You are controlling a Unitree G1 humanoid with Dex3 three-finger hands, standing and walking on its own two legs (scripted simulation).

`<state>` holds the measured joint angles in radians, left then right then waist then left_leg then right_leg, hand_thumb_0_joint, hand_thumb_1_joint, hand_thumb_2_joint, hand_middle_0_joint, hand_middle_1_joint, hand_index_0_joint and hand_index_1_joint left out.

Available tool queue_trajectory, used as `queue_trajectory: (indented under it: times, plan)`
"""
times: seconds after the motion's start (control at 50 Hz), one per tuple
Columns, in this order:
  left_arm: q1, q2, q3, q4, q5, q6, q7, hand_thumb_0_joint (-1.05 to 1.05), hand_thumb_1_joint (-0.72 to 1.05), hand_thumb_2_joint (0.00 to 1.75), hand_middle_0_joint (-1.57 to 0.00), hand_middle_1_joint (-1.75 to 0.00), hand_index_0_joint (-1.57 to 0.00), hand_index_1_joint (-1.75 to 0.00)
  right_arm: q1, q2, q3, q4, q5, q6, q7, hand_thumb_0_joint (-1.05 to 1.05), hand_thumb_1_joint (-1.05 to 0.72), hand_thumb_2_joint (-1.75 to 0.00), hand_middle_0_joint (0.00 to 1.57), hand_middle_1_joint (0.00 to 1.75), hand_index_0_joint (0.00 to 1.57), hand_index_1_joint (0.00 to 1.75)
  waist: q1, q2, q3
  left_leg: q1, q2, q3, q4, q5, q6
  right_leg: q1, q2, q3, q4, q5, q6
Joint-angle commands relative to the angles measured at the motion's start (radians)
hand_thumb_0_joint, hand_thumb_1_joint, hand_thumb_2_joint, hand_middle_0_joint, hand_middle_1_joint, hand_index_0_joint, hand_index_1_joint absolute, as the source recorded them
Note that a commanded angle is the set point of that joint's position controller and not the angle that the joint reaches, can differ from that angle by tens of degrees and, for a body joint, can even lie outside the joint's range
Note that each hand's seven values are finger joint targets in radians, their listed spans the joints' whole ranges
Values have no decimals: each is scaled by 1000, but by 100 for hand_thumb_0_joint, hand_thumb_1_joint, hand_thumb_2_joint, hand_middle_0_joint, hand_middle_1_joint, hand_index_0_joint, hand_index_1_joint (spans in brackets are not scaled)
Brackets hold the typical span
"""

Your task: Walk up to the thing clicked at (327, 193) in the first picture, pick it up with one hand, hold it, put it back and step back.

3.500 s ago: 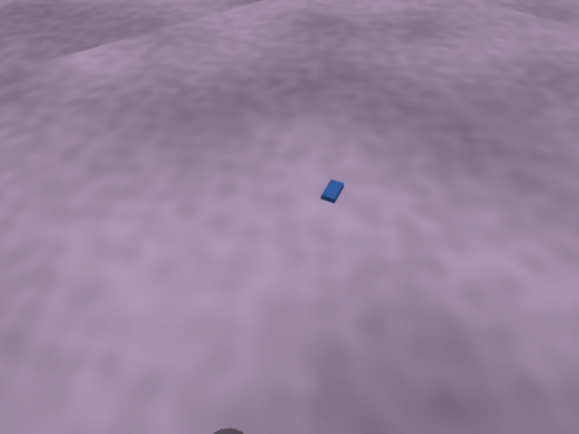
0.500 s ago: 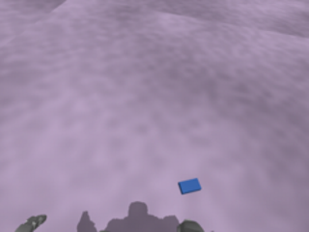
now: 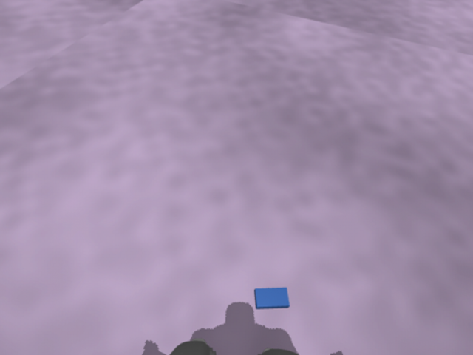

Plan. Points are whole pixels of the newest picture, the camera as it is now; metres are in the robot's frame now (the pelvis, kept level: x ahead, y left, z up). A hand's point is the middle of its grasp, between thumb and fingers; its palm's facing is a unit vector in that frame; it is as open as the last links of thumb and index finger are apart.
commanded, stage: walk up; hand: left
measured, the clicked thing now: (271, 298) +0.43 -0.14 -0.73
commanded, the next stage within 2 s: none
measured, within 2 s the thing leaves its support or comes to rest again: neither
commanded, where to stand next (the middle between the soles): +0.05 -0.47 m, yaw +4 degrees
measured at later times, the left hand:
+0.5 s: hand out of the picture +0.04 +0.03 -0.14, palm faces -0.05 -0.92 -0.38, open 7.4 cm
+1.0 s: hand out of the picture +0.08 -0.16 -0.16, palm faces -0.05 -0.94 -0.35, open 7.4 cm
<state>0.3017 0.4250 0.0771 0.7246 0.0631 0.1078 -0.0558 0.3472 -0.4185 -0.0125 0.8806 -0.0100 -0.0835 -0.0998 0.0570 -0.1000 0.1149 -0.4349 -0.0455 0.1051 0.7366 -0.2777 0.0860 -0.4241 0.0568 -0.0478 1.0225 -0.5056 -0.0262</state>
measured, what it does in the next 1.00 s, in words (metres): steps to the right: right foot, then left foot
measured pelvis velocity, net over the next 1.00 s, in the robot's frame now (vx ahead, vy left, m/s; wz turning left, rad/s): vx -0.04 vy -0.45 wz -0.02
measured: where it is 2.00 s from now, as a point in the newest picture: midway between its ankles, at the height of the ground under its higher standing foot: outside the picture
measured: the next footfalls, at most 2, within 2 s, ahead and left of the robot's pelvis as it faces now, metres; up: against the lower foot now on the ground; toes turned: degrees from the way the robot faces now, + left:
right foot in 0.34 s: +0.05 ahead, -0.38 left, +0.00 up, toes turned -2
left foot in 0.68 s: +0.08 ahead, -0.24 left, +0.00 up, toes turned +5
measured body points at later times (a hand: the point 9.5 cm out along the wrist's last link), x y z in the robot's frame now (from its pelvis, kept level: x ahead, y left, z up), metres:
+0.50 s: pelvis -0.02 -0.25 +0.00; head +0.01 -0.25 +0.44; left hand +0.05 +0.07 -0.11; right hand +0.02 -0.63 -0.10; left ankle +0.03 -0.09 -0.64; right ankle +0.01 -0.38 -0.70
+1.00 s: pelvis -0.04 -0.45 -0.01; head +0.00 -0.40 +0.43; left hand +0.09 -0.11 -0.13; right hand +0.01 -0.82 -0.06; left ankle +0.04 -0.25 -0.70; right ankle +0.00 -0.67 -0.66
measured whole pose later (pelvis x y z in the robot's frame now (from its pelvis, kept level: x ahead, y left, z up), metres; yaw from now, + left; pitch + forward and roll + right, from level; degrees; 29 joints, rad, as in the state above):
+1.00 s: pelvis -0.04 -0.45 -0.01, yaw -1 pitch -3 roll +1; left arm 0.20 0.51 0.12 0.72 0.03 0.11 -0.07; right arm 0.32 -0.47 -0.06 0.84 -0.04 -0.08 -0.09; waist 0.01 -0.14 0.13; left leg -0.45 0.17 0.00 0.81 -0.32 0.00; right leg -0.55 -0.08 0.18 1.12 -0.45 0.02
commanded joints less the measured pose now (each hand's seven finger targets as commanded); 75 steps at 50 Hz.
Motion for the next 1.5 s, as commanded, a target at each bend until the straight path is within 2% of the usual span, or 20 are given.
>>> queue_trajectory:
  times: [0.0,0.06,0.24,0.32,0.34,0.36,0.38,0.46,0.56,0.64,0.68,0.72,0.78,0.94,1.02,1.04,1.06,1.1,1.16,1.48]
  plan:
    - [1,287,87,-85,4,-25,6,0,90,90,-20,-30,-20,-30,56,-342,-123,-69,26,-11,-46,0,-90,-90,20,30,20,30,-56,20,-99,163,457,-596,-353,-26,195,-221,-100,291,305,31,29]
    - [-10,260,97,-87,-7,-24,-13,0,90,90,-20,-30,-20,-30,92,-349,-124,-53,10,-17,-28,0,-90,-90,20,30,20,30,-58,125,-54,45,348,-391,-317,-95,135,-178,-75,267,266,119,23]
    - [-40,250,100,-80,-16,-9,-50,0,90,90,-20,-30,-20,-30,18,-467,-165,-75,-32,-12,-13,0,-90,-90,20,30,20,30,-60,382,-67,-81,329,-312,-271,-379,136,-106,-145,87,2,10,49]
    - [204,254,129,19,-5,-18,-36,0,90,90,-20,-30,-20,-30,-86,-384,-135,-69,-39,19,-16,0,-90,-90,20,30,20,30,109,134,-160,-281,189,-102,108,-389,22,242,-69,6,-358,63,12]
    - [266,313,136,25,21,-26,-24,0,90,90,-20,-30,-20,-30,-87,-267,-97,-78,-25,32,-18,0,-90,-90,20,30,20,30,172,-189,-86,-477,78,22,461,-410,-30,193,-191,255,-560,-148,-17]
    - [64,401,135,-48,20,-43,-15,0,90,90,-20,-30,-20,-30,-74,-227,-94,-95,-10,38,-34,0,-90,-90,20,30,20,30,63,-277,-21,-493,-1,-115,607,-378,-51,0,-320,661,-804,-261,-88]
    - [-114,461,141,-95,3,-48,-4,0,90,90,-20,-30,-20,-30,-79,-288,-123,-84,-9,36,-50,0,-90,-90,20,30,20,30,-7,-240,15,-397,49,-178,618,-323,-53,-77,-382,774,-918,-355,-139]
    - [-103,320,110,-62,12,-51,9,0,90,90,-20,-30,-20,-30,86,-318,-110,67,32,28,-32,0,-90,-90,20,30,20,30,-26,-167,-45,-312,90,-154,487,-193,-38,107,-242,371,-598,-26,-140]
    - [-60,224,76,-89,13,-57,9,0,90,90,-20,-30,-20,-30,85,-257,-83,47,9,-2,-18,0,-90,-90,20,30,20,30,2,-163,-76,-165,50,-50,146,-209,-32,217,-256,306,-521,478,-237]
    - [-129,170,42,-139,-9,-49,8,0,90,90,-20,-30,-20,-30,276,-267,-100,77,2,-21,-29,0,-90,-90,20,30,20,30,-104,34,-176,298,75,-101,-263,184,-34,23,-170,151,-233,521,-115]
    - [-31,133,34,-137,-9,-40,14,0,90,90,-20,-30,-20,-30,209,-407,-149,5,-23,-14,-50,0,-90,-90,20,30,20,30,-68,250,-189,487,491,-748,-320,204,133,-357,-37,174,93,-17,32]
    - [13,266,71,-99,6,-15,25,0,90,90,-20,-30,-20,-30,91,-422,-159,-44,15,-9,-49,0,-90,-90,20,30,20,30,-53,117,-164,294,620,-796,-335,120,278,-291,-96,283,328,-90,44]
    - [-76,256,96,-94,-3,-22,13,0,90,90,-20,-30,-20,-30,76,-319,-132,-47,4,-8,-47,0,-90,-90,20,30,20,30,-43,58,-70,127,377,-413,-251,189,160,-240,-69,327,330,67,20]
    - [-42,213,86,-69,-44,-22,-23,0,90,90,-20,-30,-20,-30,-45,-403,-159,-96,-35,-13,-9,0,-90,-90,20,30,20,30,-39,382,-81,-25,313,-223,-257,-213,134,-88,-149,132,13,47,54]
    - [203,213,107,94,-44,-40,2,0,90,90,-20,-30,-20,-30,-143,-330,-130,-99,-58,40,26,0,-90,-90,20,30,20,30,70,222,-162,-290,171,-90,85,-502,37,318,-33,-14,-288,57,55]
    - [251,243,109,110,-31,-51,16,0,90,90,-20,-30,-20,-30,-129,-233,-100,-96,-53,55,28,0,-90,-90,20,30,20,30,113,-25,-118,-345,91,4,377,-487,2,237,-59,83,-415,-64,35]
    - [195,317,111,70,-8,-68,28,0,90,90,-20,-30,-20,-30,-128,-148,-70,-122,-27,61,26,0,-90,-90,20,30,20,30,97,-227,-31,-451,15,-117,603,-418,-37,39,-239,542,-627,-362,-18]
    - [-159,448,116,-21,-28,-92,51,0,90,90,-20,-30,-20,-30,-125,-255,-111,-105,-12,49,18,0,-90,-90,20,30,20,30,-43,-110,52,-363,86,-284,578,-228,-70,-101,-429,906,-903,-503,-155]
    - [-129,340,95,51,-31,-136,71,0,90,90,-20,-30,-20,-30,-49,-280,-101,2,14,48,42,0,-90,-90,20,30,20,30,-58,-19,43,-333,118,-265,491,-107,-65,21,-312,580,-668,-248,-72]
    - [72,286,69,80,-45,-191,124,0,90,90,-20,-30,-20,-30,-174,-171,-115,-94,-18,94,123,0,-90,-90,20,30,20,30,-4,-155,-118,-87,64,-126,124,-178,-77,242,-350,248,-428,741,-173]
